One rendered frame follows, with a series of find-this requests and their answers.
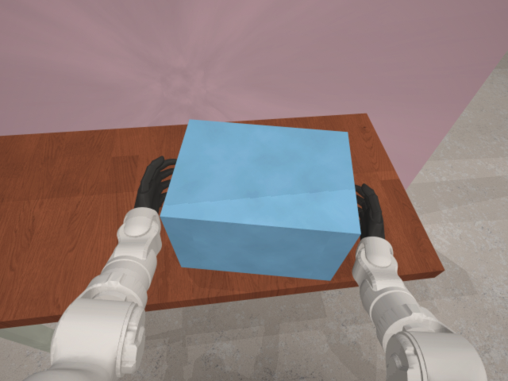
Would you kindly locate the robot right upper arm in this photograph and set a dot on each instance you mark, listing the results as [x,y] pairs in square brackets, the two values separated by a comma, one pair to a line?
[429,356]

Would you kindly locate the table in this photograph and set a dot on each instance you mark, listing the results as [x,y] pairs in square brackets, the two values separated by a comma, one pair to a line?
[63,197]

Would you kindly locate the robot left upper arm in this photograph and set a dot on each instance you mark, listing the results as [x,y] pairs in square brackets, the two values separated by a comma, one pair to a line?
[99,340]

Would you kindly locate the robot right forearm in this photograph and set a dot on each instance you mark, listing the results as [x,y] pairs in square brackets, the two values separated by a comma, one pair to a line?
[390,306]

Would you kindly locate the robot left forearm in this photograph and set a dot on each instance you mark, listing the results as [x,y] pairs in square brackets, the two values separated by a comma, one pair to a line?
[128,273]

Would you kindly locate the carton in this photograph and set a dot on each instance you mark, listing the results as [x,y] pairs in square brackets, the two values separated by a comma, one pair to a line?
[261,199]

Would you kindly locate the robot right hand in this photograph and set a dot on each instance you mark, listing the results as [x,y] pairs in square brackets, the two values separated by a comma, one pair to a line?
[371,218]

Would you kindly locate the robot left hand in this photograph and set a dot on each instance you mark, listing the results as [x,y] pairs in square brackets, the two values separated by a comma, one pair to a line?
[150,189]

